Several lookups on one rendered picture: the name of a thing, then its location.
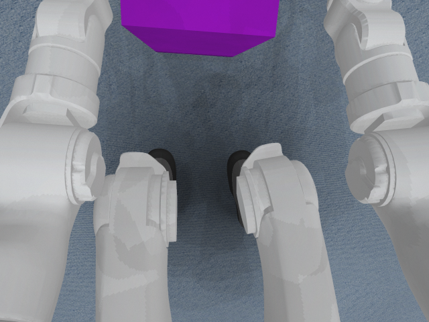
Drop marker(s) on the left robot forearm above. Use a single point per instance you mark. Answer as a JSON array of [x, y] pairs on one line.
[[65, 56]]

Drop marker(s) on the right robot forearm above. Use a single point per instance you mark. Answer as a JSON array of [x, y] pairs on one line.
[[376, 66]]

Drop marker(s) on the robot right upper arm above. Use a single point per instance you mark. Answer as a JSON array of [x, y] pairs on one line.
[[389, 169]]

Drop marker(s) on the carton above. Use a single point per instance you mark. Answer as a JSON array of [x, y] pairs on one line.
[[201, 27]]

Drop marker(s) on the robot right foot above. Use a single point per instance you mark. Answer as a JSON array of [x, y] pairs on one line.
[[234, 165]]

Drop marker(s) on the robot left upper arm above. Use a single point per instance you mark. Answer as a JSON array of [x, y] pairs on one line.
[[46, 173]]

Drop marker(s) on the robot left foot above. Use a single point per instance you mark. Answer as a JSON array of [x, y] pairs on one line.
[[166, 159]]

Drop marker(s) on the robot foot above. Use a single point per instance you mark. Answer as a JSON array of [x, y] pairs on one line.
[[166, 159], [234, 165]]

